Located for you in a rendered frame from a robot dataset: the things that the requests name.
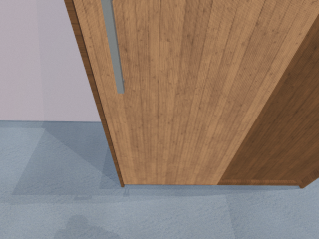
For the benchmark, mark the handle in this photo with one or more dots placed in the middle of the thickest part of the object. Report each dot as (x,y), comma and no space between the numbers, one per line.
(110,24)

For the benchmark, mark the wardrobe door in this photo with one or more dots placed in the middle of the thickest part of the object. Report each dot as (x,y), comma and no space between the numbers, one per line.
(283,142)
(197,74)

